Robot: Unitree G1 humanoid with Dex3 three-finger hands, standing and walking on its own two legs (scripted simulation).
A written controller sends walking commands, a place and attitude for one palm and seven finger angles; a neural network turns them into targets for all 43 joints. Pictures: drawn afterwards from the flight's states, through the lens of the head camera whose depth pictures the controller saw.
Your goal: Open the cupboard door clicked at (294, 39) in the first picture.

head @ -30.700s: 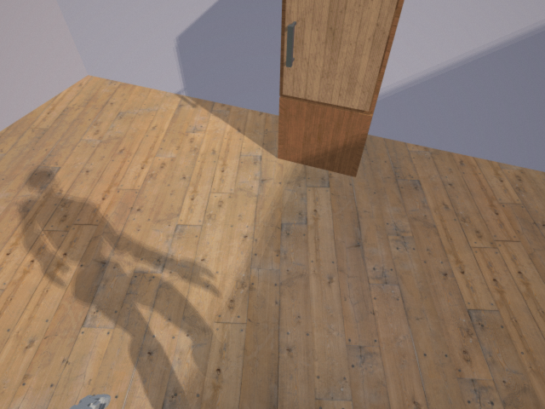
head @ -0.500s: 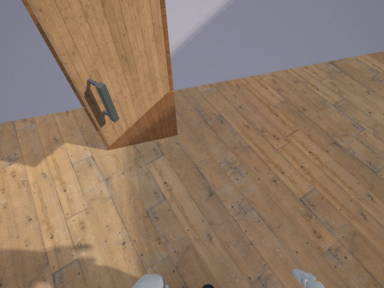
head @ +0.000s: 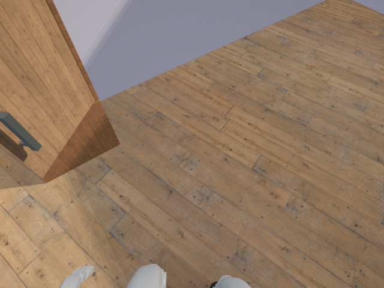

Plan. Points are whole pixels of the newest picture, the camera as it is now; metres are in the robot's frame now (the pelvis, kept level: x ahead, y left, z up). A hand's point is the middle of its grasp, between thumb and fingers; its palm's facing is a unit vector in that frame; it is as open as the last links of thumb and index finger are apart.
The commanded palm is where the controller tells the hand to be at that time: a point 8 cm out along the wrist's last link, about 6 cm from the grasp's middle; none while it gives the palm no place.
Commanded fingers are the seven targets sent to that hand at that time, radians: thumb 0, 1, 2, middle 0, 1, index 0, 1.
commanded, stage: walk to a spot facing it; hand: left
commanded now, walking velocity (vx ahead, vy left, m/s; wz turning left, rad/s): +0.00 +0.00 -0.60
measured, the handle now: (14, 131) +0.50 +0.55 -0.09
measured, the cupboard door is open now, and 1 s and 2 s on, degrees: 40 40 40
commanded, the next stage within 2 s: turn to face it in 1.50 s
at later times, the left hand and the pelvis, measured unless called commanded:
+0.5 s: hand (157, 223) +0.27 +0.11 -0.15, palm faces -0.35 -0.91 -0.23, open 7.4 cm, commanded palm none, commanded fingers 0.00 0.90 0.90 -0.20 -0.30 -0.20 -0.30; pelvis +0.07 -0.04 -0.01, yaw -19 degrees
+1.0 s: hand (217, 161) +0.46 -0.05 -0.15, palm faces -0.60 -0.78 -0.17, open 7.4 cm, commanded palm none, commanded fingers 0.00 0.90 0.90 -0.20 -0.30 -0.20 -0.30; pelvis +0.25 -0.13 +0.01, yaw -34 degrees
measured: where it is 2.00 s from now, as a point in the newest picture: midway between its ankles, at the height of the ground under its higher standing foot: (273, 205)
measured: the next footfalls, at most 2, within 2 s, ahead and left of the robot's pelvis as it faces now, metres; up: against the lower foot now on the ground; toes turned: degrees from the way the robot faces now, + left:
left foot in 0.14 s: +0.08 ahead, +0.15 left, +0.00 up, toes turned -4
right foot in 0.44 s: +0.08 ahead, -0.17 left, +0.00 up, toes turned -21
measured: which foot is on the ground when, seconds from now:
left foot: up 0.00-0.12, down 0.14-0.42, up 0.44-0.68, down 0.70-1.00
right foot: down 0.00-0.12, up 0.14-0.42, down 0.44-0.68, up 0.70-1.00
